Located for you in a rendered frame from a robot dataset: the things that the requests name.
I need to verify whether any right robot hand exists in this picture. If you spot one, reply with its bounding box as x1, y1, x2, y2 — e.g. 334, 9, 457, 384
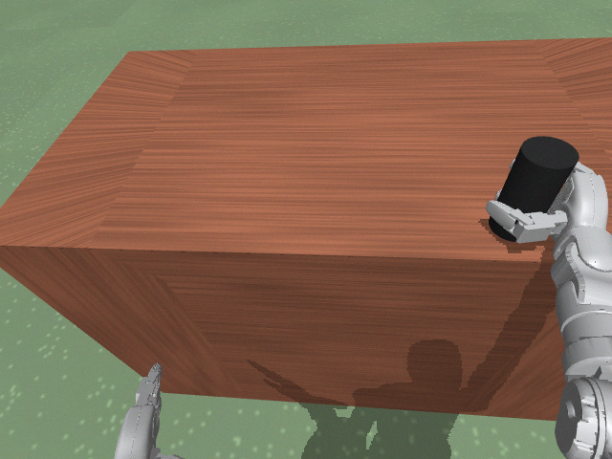
486, 159, 608, 243

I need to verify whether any can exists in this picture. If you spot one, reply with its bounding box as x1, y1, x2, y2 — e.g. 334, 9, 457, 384
489, 136, 579, 242

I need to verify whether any right robot arm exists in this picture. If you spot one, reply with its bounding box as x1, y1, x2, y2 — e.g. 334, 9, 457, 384
551, 227, 612, 459

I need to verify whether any left robot hand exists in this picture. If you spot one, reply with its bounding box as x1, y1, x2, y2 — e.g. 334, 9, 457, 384
114, 363, 185, 459

